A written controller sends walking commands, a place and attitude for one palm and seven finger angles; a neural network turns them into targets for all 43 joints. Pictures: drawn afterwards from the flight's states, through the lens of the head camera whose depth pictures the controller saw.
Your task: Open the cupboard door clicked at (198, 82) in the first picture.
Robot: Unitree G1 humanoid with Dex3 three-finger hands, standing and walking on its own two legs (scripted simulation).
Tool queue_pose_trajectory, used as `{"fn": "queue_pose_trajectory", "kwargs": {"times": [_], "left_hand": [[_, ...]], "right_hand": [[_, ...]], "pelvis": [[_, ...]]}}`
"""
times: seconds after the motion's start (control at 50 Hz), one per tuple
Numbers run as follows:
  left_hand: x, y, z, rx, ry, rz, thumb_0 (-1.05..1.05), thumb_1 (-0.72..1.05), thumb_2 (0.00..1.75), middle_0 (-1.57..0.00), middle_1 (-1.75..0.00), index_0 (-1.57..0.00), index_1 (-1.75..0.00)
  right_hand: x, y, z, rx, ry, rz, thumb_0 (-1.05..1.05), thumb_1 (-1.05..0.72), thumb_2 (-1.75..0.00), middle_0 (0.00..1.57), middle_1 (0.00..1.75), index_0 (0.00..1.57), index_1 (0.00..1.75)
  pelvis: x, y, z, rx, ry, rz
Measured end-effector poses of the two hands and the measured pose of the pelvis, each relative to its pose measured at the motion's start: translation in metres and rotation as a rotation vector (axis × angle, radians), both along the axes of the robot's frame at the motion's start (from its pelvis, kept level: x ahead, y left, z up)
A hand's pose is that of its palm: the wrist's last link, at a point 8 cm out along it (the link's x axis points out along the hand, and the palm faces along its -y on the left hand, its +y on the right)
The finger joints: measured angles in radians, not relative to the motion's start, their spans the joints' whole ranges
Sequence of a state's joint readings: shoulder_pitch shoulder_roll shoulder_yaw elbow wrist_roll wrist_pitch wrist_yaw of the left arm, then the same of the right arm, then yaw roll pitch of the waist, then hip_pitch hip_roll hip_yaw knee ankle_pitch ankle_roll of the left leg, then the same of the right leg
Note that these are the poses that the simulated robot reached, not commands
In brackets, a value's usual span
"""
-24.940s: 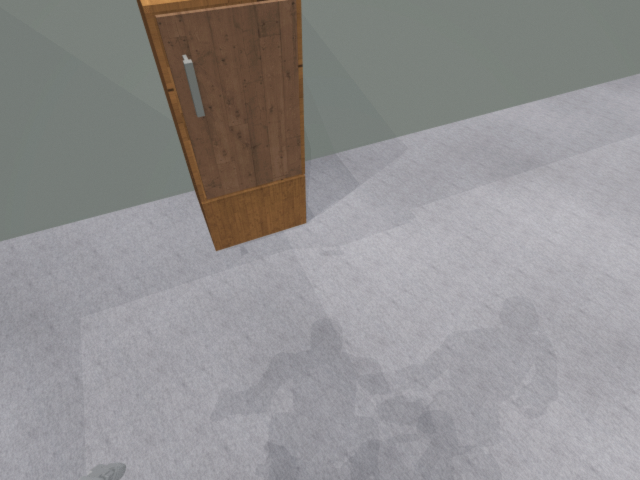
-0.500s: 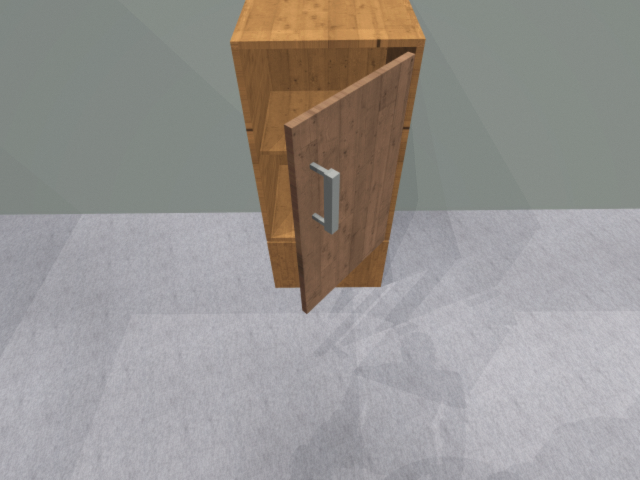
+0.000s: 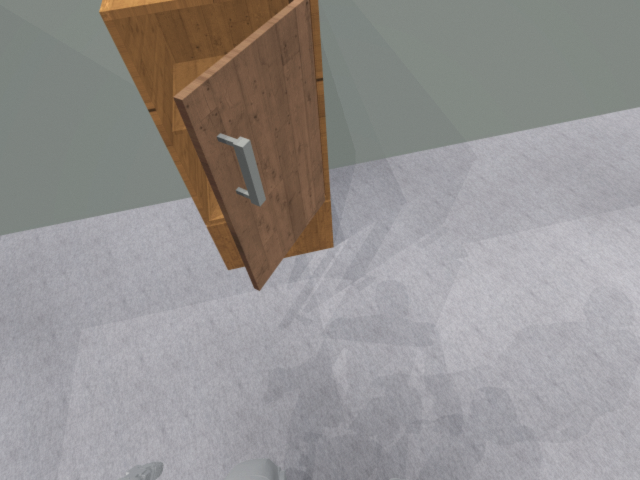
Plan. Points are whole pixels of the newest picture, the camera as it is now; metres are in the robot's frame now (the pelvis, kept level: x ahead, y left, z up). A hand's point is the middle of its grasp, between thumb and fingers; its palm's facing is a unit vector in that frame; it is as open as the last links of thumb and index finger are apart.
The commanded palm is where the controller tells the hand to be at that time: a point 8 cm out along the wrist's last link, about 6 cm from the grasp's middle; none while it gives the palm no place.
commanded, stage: walk to a spot facing it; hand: left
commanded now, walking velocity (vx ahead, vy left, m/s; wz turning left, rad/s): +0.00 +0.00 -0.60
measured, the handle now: (241, 170) +0.61 +0.20 -0.03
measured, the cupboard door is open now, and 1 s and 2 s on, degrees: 48 48 48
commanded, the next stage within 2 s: none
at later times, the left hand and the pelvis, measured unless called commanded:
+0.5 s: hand (225, 440) +0.18 +0.17 -0.15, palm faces -0.29 -0.93 -0.24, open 7.4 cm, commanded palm none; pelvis +0.02 -0.01 +0.00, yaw -19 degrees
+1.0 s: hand (311, 372) +0.28 +0.05 -0.14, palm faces -0.62 -0.76 -0.18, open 7.4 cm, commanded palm none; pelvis +0.06 -0.04 +0.02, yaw -39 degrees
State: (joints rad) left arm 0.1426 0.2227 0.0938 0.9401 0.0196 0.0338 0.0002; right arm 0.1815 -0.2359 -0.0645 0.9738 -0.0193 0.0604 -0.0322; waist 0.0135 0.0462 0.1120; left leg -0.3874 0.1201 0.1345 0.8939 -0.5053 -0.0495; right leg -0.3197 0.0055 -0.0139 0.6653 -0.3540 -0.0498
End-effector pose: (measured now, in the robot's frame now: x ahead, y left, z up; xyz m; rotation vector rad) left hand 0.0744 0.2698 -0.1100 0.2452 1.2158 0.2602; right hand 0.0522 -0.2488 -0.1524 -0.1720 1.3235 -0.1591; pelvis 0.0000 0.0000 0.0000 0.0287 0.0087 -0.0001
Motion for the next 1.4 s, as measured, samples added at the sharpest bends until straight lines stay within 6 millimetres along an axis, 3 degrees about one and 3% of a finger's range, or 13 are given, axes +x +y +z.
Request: {"fn": "queue_pose_trajectory", "kwargs": {"times": [0.18,0.28,0.34,0.44,0.58,0.7,0.82,0.9,1.0,1.14,1.18,1.24,1.4], "left_hand": [[0.014,-0.015,0.001,-0.031,0.085,-0.127,0.01,0.91,0.9,-0.2,-0.3,-0.2,-0.3],[0.035,-0.013,-0.016,-0.075,0.089,-0.183,0.01,0.91,0.9,-0.2,-0.3,-0.2,-0.3],[0.055,-0.015,-0.022,-0.09,0.072,-0.227,0.01,0.91,0.9,-0.2,-0.3,-0.2,-0.3],[0.092,-0.035,-0.012,-0.099,0.026,-0.304,0.01,0.91,0.9,-0.2,-0.3,-0.2,-0.3],[0.127,-0.069,-0.012,-0.047,-0.015,-0.447,0.01,0.91,0.9,-0.2,-0.3,-0.2,-0.3],[0.135,-0.082,-0.011,-0.043,0.05,-0.518,0.01,0.91,0.9,-0.2,-0.3,-0.2,-0.3],[0.162,-0.093,-0.025,-0.092,0.078,-0.592,0.01,0.91,0.9,-0.2,-0.3,-0.2,-0.3],[0.192,-0.121,-0.014,-0.131,0.045,-0.657,0.01,0.91,0.9,-0.2,-0.3,-0.2,-0.3],[0.23,-0.177,0.0,-0.157,-0.002,-0.77,0.01,0.91,0.9,-0.19,-0.3,-0.2,-0.3],[0.276,-0.27,-0.005,-0.147,-0.106,-0.914,0.01,0.91,0.9,-0.19,-0.3,-0.2,-0.3],[0.277,-0.281,-0.004,-0.138,-0.097,-0.917,0.01,0.91,0.9,-0.2,-0.3,-0.2,-0.3],[0.275,-0.289,-0.004,-0.12,-0.035,-0.921,0.01,0.91,0.9,-0.2,-0.3,-0.2,-0.3],[0.287,-0.293,-0.023,-0.104,0.166,-0.909,0.01,0.91,0.9,-0.2,-0.3,-0.2,-0.3]], "right_hand": [[0.044,-0.012,0.038,-0.036,-0.206,-0.104,0.0,-0.91,-0.9,0.2,0.3,0.19,0.3],[0.045,-0.008,0.043,-0.085,-0.27,-0.134,0.0,-0.91,-0.9,0.2,0.3,0.2,0.3],[0.026,-0.006,0.043,-0.106,-0.227,-0.138,0.0,-0.91,-0.9,0.2,0.3,0.2,0.3],[-0.022,-0.009,0.039,-0.092,-0.109,-0.188,0.0,-0.91,-0.9,0.21,0.3,0.2,0.3],[-0.082,-0.033,0.016,-0.077,-0.011,-0.359,0.0,-0.9,-0.9,0.21,0.3,0.2,0.3],[-0.086,-0.037,0.034,-0.107,-0.05,-0.463,0.01,-0.91,-0.9,0.2,0.3,0.2,0.3],[-0.087,-0.021,0.04,-0.149,-0.118,-0.513,0.0,-0.91,-0.9,0.2,0.3,0.2,0.3],[-0.109,-0.001,0.048,-0.113,-0.06,-0.555,0.0,-0.91,-0.9,0.2,0.3,0.2,0.3],[-0.142,0.015,0.047,-0.05,0.025,-0.66,0.0,-0.9,-0.9,0.21,0.3,0.2,0.3],[-0.179,0.006,0.017,0.028,0.131,-0.816,0.0,-0.9,-0.9,0.21,0.3,0.2,0.3],[-0.172,-0.01,0.016,0.026,0.136,-0.836,0.01,-0.91,-0.9,0.21,0.3,0.2,0.3],[-0.143,-0.045,0.025,-0.01,0.07,-0.854,0.01,-0.91,-0.9,0.2,0.3,0.2,0.3],[-0.028,-0.139,0.048,-0.137,-0.191,-0.836,0.01,-0.91,-0.9,0.2,0.3,0.19,0.3]], "pelvis": [[0.005,0.002,0.015,0.013,0.018,-0.151],[0.013,0.015,0.006,-0.032,0.043,-0.211],[0.012,0.014,0.005,-0.021,0.036,-0.238],[0.014,0.005,0.011,-0.045,0.033,-0.285],[0.016,-0.014,-0.003,-0.03,0.021,-0.376],[0.024,-0.013,0.008,-0.007,0.016,-0.471],[0.043,-0.006,0.001,-0.036,0.034,-0.553],[0.052,-0.017,0.013,-0.039,0.039,-0.603],[0.064,-0.038,0.02,-0.04,0.051,-0.677],[0.077,-0.088,-0.003,-0.017,0.031,-0.763],[0.085,-0.098,-0.001,-0.027,0.027,-0.778],[0.099,-0.113,0.008,-0.022,0.03,-0.814],[0.159,-0.155,0.011,-0.023,0.028,-0.906]]}}
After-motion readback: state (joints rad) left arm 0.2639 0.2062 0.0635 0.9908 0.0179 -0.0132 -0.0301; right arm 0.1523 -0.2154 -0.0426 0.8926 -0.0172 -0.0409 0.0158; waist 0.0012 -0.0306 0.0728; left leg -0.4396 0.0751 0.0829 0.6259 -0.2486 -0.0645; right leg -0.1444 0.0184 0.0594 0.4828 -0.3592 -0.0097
